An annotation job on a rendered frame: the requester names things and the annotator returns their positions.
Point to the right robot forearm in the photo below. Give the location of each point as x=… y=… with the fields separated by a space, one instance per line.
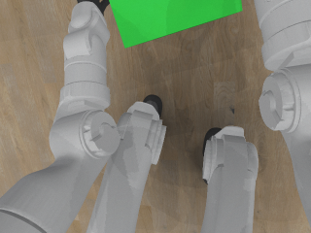
x=286 y=31

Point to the robot left hand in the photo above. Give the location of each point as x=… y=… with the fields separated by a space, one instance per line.
x=101 y=5

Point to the right robot foot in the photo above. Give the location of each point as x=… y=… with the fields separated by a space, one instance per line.
x=208 y=137

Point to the robot left thigh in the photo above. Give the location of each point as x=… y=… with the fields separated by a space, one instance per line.
x=117 y=205

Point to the carton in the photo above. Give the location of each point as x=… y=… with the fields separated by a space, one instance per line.
x=141 y=21

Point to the robot right upper arm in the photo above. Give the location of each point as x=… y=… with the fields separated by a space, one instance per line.
x=285 y=106

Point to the robot left upper arm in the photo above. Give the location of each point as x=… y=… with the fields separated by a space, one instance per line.
x=48 y=200

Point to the left robot forearm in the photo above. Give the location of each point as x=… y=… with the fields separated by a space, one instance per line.
x=85 y=65

